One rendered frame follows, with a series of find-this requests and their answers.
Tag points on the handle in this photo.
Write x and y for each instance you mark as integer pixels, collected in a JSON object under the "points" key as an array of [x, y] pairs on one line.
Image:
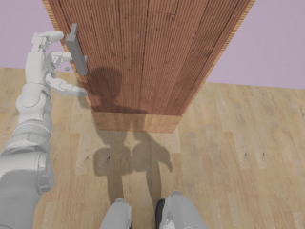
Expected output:
{"points": [[79, 60]]}

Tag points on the left robot hand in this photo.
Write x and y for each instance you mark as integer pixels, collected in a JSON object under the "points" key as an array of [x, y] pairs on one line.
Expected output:
{"points": [[39, 66]]}

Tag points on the robot right thigh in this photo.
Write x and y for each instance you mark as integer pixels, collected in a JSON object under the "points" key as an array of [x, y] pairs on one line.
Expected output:
{"points": [[182, 213]]}

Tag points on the left robot forearm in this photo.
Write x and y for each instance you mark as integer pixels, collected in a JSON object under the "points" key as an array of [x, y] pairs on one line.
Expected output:
{"points": [[32, 132]]}

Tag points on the left robot upper arm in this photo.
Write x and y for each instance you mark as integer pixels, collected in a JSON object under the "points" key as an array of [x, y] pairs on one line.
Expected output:
{"points": [[24, 178]]}

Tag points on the cupboard door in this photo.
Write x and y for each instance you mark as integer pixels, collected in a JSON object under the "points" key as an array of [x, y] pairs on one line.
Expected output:
{"points": [[147, 57]]}

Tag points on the robot right foot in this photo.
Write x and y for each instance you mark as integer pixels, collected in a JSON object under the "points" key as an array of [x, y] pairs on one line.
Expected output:
{"points": [[158, 212]]}

